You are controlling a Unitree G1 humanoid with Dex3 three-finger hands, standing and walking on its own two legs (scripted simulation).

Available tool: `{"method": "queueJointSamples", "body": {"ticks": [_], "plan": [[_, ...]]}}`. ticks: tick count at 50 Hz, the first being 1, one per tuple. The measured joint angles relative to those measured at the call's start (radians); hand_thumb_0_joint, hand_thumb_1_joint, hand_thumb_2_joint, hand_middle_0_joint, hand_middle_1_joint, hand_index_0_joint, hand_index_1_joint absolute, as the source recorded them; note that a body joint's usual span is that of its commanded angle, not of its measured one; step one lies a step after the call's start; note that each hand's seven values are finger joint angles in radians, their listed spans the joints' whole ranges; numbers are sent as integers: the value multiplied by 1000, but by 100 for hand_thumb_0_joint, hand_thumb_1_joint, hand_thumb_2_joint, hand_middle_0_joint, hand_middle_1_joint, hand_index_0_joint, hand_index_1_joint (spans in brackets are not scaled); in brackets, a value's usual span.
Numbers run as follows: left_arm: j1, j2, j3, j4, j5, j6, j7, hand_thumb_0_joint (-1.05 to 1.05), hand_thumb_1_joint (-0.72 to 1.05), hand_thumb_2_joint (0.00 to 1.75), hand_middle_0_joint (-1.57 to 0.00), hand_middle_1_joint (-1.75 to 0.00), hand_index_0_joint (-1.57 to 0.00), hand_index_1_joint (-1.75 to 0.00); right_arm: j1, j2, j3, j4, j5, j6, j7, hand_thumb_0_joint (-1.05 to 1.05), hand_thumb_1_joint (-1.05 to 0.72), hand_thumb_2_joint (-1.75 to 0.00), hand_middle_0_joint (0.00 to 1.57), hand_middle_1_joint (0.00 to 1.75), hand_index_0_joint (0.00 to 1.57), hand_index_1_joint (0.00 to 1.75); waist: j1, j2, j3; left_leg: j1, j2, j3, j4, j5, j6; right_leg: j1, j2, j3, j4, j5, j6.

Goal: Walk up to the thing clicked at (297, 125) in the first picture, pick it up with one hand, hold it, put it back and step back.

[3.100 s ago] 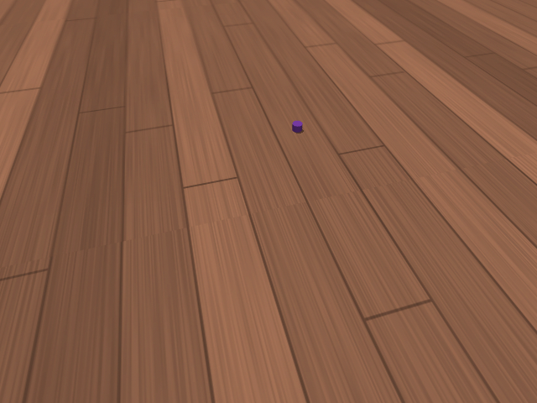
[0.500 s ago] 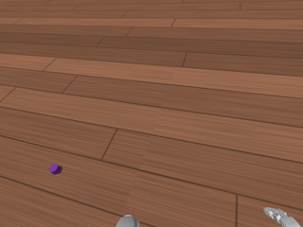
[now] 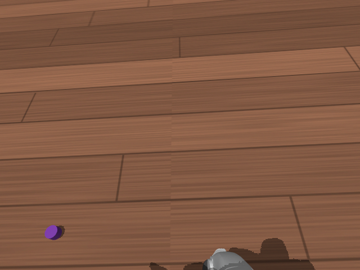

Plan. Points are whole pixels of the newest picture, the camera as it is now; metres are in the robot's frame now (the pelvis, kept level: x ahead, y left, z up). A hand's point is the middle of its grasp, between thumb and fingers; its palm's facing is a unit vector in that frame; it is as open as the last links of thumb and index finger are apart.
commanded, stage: walk up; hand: left
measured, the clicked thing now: (53, 232) +0.43 +0.67 -0.71
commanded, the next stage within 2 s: none
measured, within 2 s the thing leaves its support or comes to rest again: neither
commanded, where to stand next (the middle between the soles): +0.00 +0.56 m, yaw -24 degrees
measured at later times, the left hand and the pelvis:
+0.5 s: hand out of the picture +0.10 +0.60 -0.14, palm faces -0.13 -0.76 -0.63, open 7.4 cm; pelvis -0.01 +0.27 -0.03, yaw -9 degrees
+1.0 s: hand out of the picture +0.10 +0.75 -0.10, palm faces -0.23 -0.77 -0.60, open 7.4 cm; pelvis -0.07 +0.48 -0.01, yaw -16 degrees
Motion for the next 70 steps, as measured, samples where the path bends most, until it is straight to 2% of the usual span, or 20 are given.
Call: {"method": "queueJointSamples", "body": {"ticks": [4, 11, 18, 19, 21, 22, 24, 28, 37, 38, 41, 43, 47, 50, 55, 56, 58, 60, 63, 70], "plan": [[-10, -6, 1, -46, 18, 13, 21, 0, 89, 90, -21, -30, -21, -30, -34, 10, 6, -3, 12, 25, -11, 1, -90, -90, 20, 30, 20, 30, 42, 56, 34, -173, -18, -178, 419, -67, -95, 10, 2, 17, 63, -26, 9], [29, -7, 11, -62, 44, 16, 7, 1, 89, 90, -21, -30, -21, -30, -96, -26, 11, -35, 6, 30, 31, 1, -90, -90, 20, 30, 21, 30, 89, 62, -14, -276, 88, -315, 460, 75, -72, 12, -95, 140, 64, -18, 63], [59, 61, 37, -67, 71, 17, -14, 1, 89, 90, -21, -30, -21, -30, -125, -90, -22, -53, 8, 27, 41, 1, -90, -90, 20, 30, 20, 30, 118, 62, -44, -157, 119, -274, 172, -13, -50, -101, -154, 276, 129, -26, 94], [53, 76, 42, -65, 69, 18, -14, 1, 89, 90, -21, -30, -21, -30, -123, -95, -28, -48, 8, 22, 39, 1, -90, -90, 20, 30, 20, 30, 120, 51, -40, -134, 104, -258, 136, -68, -73, -119, -167, 299, 141, -27, 99], [30, 110, 59, -42, 62, 33, -1, 1, 89, 90, -21, -30, -21, -30, -117, -68, -27, -34, -3, 6, 32, 1, -91, -90, 20, 30, 20, 30, 131, -25, -3, -123, 52, -188, 168, -90, -99, -149, -188, 390, 214, -86, 63], [23, 110, 66, -21, 54, 44, 13, 1, 89, 90, -21, -30, -21, -30, -104, -58, -17, -31, -5, -3, 28, 1, -91, -90, 20, 30, 20, 30, 131, -31, 3, -125, 54, -170, 186, -90, -97, -168, -148, 404, 295, -165, 54], [7, 93, 59, 23, 45, 61, 34, 1, 89, 90, -20, -30, -21, -30, -76, -38, 2, -11, 1, -9, 19, 1, -91, -90, 20, 30, 20, 30, 102, -9, 0, -128, 65, -174, 181, -77, -72, -193, -66, 339, 451, -250, 38], [-3, 73, 37, 43, 10, 55, 21, 1, 90, 90, -20, -30, -20, -30, -36, 37, 26, 10, -1, -3, 0, 1, -90, -90, 20, 30, 21, 30, 53, -54, 10, -85, 31, -127, 30, 15, -27, -206, 13, 217, 548, -206, 38], [6, -25, -15, -29, -8, 44, -1, 1, 89, 90, -20, -30, -21, -30, 17, 11, 8, -38, -7, 9, -13, 1, -90, -90, 21, 30, 21, 30, 17, -21, 36, -64, -41, 8, -115, 113, 75, 26, 4, 62, 151, -108, 32], [13, -29, -16, -37, -4, 39, 0, 1, 89, 90, -21, -30, -21, -30, 12, 6, 3, -41, -5, 16, -12, 1, -90, -90, 21, 30, 21, 30, 22, -9, 36, -80, -39, 21, -88, 103, 67, 70, 2, 63, 77, -109, 23], [4, -28, -11, -62, 17, 40, 7, 0, 89, 90, -21, -30, -21, -30, -25, 12, -6, -34, 2, 34, -17, 1, -90, -90, 20, 30, 21, 30, 37, 43, 74, -174, -37, -81, 173, -24, -80, 74, 15, 56, 91, -106, 34], [-7, -12, -4, -66, 20, 42, 20, 1, 89, 90, -21, -30, -21, -30, -32, 27, 5, -33, 1, 44, -18, 1, -90, -90, 20, 30, 20, 30, 61, 23, 68, -248, -46, -155, 409, -70, -123, 67, -18, 75, 106, -94, 27], [-21, -10, 5, -62, 25, 36, 27, 1, 89, 90, -21, -30, -21, -30, -62, 0, 6, -40, 11, 40, 3, 1, -90, -90, 20, 30, 21, 30, 86, 7, 41, -288, -1, -304, 580, 29, -102, 42, -93, 135, 89, -50, 42], [-12, -5, 7, -62, 39, 30, 11, 1, 89, 90, -21, -30, -21, -30, -95, -42, -7, -59, 15, 38, 14, 1, -90, -90, 21, 30, 21, 30, 95, 16, 20, -233, 56, -356, 508, 78, -86, -8, -133, 200, 95, -23, 66], [-22, 39, 22, -58, 63, 42, -10, 1, 89, 90, -21, -30, -21, -30, -124, -89, -31, -37, 40, 28, 11, 1, -90, -90, 20, 30, 20, 30, 113, 28, -3, -40, 115, -294, 108, -44, -93, -107, -175, 292, 136, 7, 105], [-34, 60, 31, -50, 64, 48, -13, 1, 89, 90, -21, -30, -21, -30, -129, -77, -34, -16, 42, 18, 5, 1, -90, -90, 20, 30, 20, 30, 120, -3, 8, -18, 92, -267, 86, -119, -140, -127, -192, 331, 159, 0, 100], [-47, 90, 56, -17, 56, 68, -7, 1, 89, 90, -21, -30, -21, -30, -120, -32, -17, 19, 36, -1, -4, 1, -91, -90, 20, 30, 20, 30, 144, -70, 29, -16, 55, -209, 133, -114, -158, -158, -158, 436, 257, -130, 61], [-47, 83, 67, 29, 55, 82, 1, 1, 89, 90, -20, -30, -21, -30, -86, -4, 18, 61, 45, -5, -5, 1, -91, -90, 20, 30, 20, 30, 124, -40, 10, -39, 85, -235, 168, -105, -139, -170, -65, 376, 404, -216, 58], [-39, 97, 69, 73, 29, 76, -22, 1, 90, 90, -20, -30, -20, -30, -58, 71, 59, 130, 39, -4, -15, 1, -90, -90, 20, 30, 21, 30, 104, -71, -16, -39, 95, -240, 101, -47, -123, -163, 5, 275, 521, -165, 62], [4, 36, 65, 97, 52, 104, -114, 1, 90, 90, -20, -30, -20, -30, 3, 74, 75, 185, 37, -88, -45, 1, -90, -90, 21, 30, 21, 30, 114, -124, -38, -24, 90, -168, -50, 48, -82, 2, 29, 167, 397, -198, 66]]}}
